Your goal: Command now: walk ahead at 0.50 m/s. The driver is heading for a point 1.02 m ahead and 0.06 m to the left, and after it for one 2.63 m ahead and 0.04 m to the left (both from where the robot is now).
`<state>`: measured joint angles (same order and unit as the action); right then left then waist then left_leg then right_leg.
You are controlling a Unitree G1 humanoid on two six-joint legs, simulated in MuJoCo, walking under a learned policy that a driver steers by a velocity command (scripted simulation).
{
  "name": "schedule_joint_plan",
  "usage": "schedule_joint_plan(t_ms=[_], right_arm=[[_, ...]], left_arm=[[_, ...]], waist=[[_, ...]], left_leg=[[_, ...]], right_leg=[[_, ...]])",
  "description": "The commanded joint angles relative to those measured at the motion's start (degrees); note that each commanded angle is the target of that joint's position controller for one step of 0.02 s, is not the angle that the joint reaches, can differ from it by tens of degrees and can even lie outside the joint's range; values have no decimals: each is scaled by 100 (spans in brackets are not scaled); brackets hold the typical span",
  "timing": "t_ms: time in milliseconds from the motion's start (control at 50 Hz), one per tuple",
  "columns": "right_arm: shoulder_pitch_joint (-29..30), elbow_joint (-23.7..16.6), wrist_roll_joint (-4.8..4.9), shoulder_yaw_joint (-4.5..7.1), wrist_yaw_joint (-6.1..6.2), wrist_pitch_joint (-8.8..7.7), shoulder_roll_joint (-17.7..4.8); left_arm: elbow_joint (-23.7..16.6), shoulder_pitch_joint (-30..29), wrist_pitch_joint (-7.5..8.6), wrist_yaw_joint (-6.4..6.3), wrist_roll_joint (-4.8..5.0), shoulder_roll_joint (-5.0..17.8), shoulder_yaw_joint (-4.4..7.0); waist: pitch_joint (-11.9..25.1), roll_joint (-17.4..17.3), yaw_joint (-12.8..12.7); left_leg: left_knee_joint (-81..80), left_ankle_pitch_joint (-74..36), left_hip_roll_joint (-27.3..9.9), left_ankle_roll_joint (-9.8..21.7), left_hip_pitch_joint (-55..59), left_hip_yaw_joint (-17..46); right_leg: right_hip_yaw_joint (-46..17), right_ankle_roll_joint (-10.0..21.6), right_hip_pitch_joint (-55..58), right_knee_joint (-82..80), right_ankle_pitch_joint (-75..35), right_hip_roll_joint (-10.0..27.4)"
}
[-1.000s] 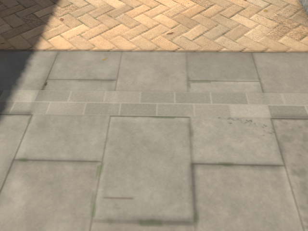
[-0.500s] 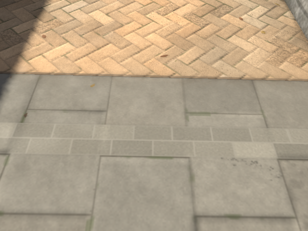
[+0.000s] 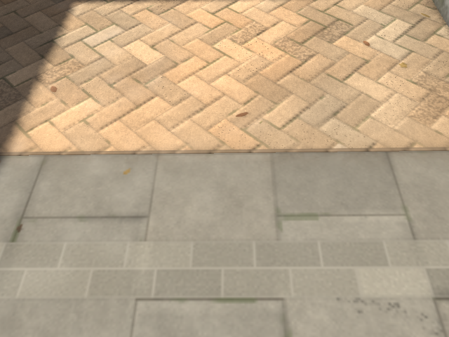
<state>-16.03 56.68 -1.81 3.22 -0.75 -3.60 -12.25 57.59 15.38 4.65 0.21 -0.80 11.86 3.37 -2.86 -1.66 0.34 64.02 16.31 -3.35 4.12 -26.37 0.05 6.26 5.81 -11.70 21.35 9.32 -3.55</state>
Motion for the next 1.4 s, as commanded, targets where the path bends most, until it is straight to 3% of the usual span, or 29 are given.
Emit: schedule_joint_plan(t_ms=[20, 140, 260, 320, 360, 380, 400, 420, 440, 460, 500, 560, 620, 720, 820, 880, 900, 920, 940, 960, 980, 1000, 1020, 1060, 1120, 1160, 1240, 1340, 1400], right_arm=[[-371, -161, -48, 39, -69, 122, -148], [1068, -656, 35, -16, -98, 135, -168], [1897, -981, 54, -63, -84, 72, -207], [1632, -975, 57, -14, -52, -6, -311], [262, -522, 19, 104, 35, -88, -479], [-782, -238, -106, 220, 99, -146, -807], [-1413, -184, -213, 390, 119, -143, -1469], [-1022, -207, 13, 369, 55, -48, -1332], [-321, -307, 108, 287, 37, -27, -1059], [59, -368, 110, 177, 10, -60, -659], [223, -260, 126, 57, 44, -131, -299], [-215, -56, 125, 56, 72, -248, -422], [-527, 33, 131, 61, 73, -264, -533], [-1002, 151, 127, 14, 81, -253, -507], [-1405, 333, 62, 15, 151, -220, -555], [-1213, 349, 25, 49, 200, -197, -668], [-1127, 348, 18, 66, 202, -186, -724], [-1014, 330, 44, 62, 188, -160, -723], [-980, 190, 104, 6, 167, -166, -586], [-1637, 49, 355, -106, 87, -166, 0], [-1312, 100, 187, 41, 100, -160, -542], [-809, -71, 148, 74, 87, -160, -576], [-538, -128, 135, 53, 64, -187, -492], [-593, -96, -2, 42, 21, -60, -293], [-528, -119, -52, 34, -61, 101, -171], [-36, -295, -47, 35, -83, 152, -221], [924, -625, 16, -2, -101, 150, -237], [1727, -899, 54, -77, -93, 110, -187], [1925, -1038, 52, -61, -82, 56, -274]], left_arm=[[-69, 378, 160, -24, 21, 514, 53], [61, 982, 149, -25, 27, 514, -1], [275, 1505, 119, -101, -43, 573, -8], [293, 1318, 96, -150, -80, 686, 26], [277, 1114, 62, -139, -61, 748, 41], [160, 1069, 69, -120, -6, 632, -8], [-15, 1620, 71, -46, 242, 86, -123], [50, 1468, 62, -45, 92, 523, 14], [-96, 967, 45, -38, 34, 585, 58], [-166, 661, 71, -8, 12, 494, 32], [-145, 677, -43, 35, -107, 307, 25], [-173, 620, -203, 118, -149, 201, 21], [-444, -133, -265, 141, -132, 278, 25], [-812, -1196, -236, 158, -58, 201, -53], [-1081, -1825, -178, 139, -49, 267, -78], [-1063, -1522, -99, 104, -46, 374, -26], [-909, -1020, -66, 65, -52, 455, 25], [-587, -83, -12, 16, -88, 551, 97], [-325, 960, 42, -49, -224, 918, 217], [-266, 1485, 29, -54, -301, 1585, 391], [-315, 1004, -72, -6, -66, 1342, 348], [-432, 302, -80, 8, 4, 1055, 259], [-471, -19, -41, 34, -11, 678, 156], [-333, -118, 32, -3, 10, 327, 39], [-134, 305, 150, -26, 24, 475, 46], [-77, 493, 169, -26, 26, 596, 61], [11, 874, 148, -21, 32, 549, 16], [182, 1364, 139, -57, 0, 576, -3], [267, 1447, 105, -109, -54, 641, 12]], waist=[[-23, 447, 185], [-270, 461, -133], [-365, 539, -365], [-238, 590, -124], [461, 471, 474], [1104, 205, 829], [1927, -1060, 702], [1930, -675, 581], [976, -329, 297], [459, -29, 194], [60, -167, -145], [74, -160, -255], [-145, -127, -149], [-271, -160, 116], [-362, -221, 281], [-217, -271, 27], [46, -300, -190], [520, -129, -594], [1188, 203, -939], [1994, 1566, -732], [1867, 893, -630], [923, 624, -371], [491, 320, -263], [130, 460, 74], [108, 457, 180], [-50, 428, 130], [-236, 436, -86], [-298, 522, -342], [-353, 560, -329]], left_leg=[[-201, -445, -286, -143, -546, 24], [-1844, -1477, -301, -345, -1124, -244], [-2895, -1423, -53, -131, -1113, -413], [-3267, -805, 191, 135, -463, -507], [-3783, -865, 557, 384, 1248, -685], [-3801, -759, -102, 640, 2814, 27], [-4210, -176, -1885, 1388, 4527, 2767], [-4852, -130, -2029, 1486, 4264, 3844], [-4900, 174, -1815, 1297, 3424, 2854], [-5163, -84, -1561, 1125, 2631, 2214], [-5475, -672, -1037, 732, 1734, 1304], [-5616, -1481, -855, 765, 1615, 813], [-5828, -1583, -777, 791, 1807, 600], [-5815, -2268, -642, 698, 2251, 270], [-5515, -3009, -888, 725, 3137, 205], [-4873, -4417, -991, 603, 3393, 78], [-4278, -5149, -944, 529, 3367, 8], [-3225, -5239, -732, 416, 3103, -185], [-1727, -3801, -485, 304, 2000, -338], [650, -24, 594, 1, -156, -646], [1242, 1165, 621, 103, -754, 231], [1220, 701, 274, 146, -1043, 296], [882, 304, 67, 148, -915, 292], [258, 19, -182, 59, -378, 257], [-62, -212, -220, -97, -356, 86], [-429, -584, -328, -208, -774, -3], [-1563, -1287, -352, -354, -1167, -182], [-2655, -1617, -116, -252, -1056, -420], [-3010, -1239, -18, -64, -1012, -425]], right_leg=[[-1370, 641, 137, -1438, -780, 1518], [-970, 549, 659, -1565, -1423, 1330], [-862, 572, 1679, -1240, -2297, 1577], [-737, 456, 1934, -629, -3634, 1685], [-482, 271, 1679, 939, -4568, 1446], [-338, 159, 636, 2342, -3308, 1211], [43, -150, -1427, 4674, -9, 236], [-776, -61, -2099, 5405, 1927, 18], [-917, -12, -2444, 5480, 1474, 403], [-908, -16, -2363, 5153, 1050, 616], [-857, -105, -1864, 4500, 710, 887], [-691, -264, -1825, 4216, 428, 926], [-570, -422, -2455, 3627, -142, 1065], [-327, -508, -2563, 2173, -879, 943], [-214, -295, -2563, 1363, -732, 746], [-113, -22, -1883, 999, -105, 489], [-35, 90, -1232, 865, 66, 291], [49, 231, -113, 483, -193, 138], [-827, 506, 1456, 453, 29, 947], [-3705, 1360, 3178, -39, 515, 2732], [-4421, 1322, 2792, -597, 724, 2662], [-3407, 1137, 1936, -650, 825, 2473], [-2812, 971, 1213, -887, 437, 2226], [-1913, 594, 340, -1165, -181, 1728], [-1477, 630, 208, -1325, -857, 1575], [-1323, 658, 290, -1500, -854, 1534], [-1034, 582, 617, -1587, -1270, 1379], [-822, 542, 1291, -1414, -1975, 1436], [-820, 542, 1806, -1126, -2543, 1643]])
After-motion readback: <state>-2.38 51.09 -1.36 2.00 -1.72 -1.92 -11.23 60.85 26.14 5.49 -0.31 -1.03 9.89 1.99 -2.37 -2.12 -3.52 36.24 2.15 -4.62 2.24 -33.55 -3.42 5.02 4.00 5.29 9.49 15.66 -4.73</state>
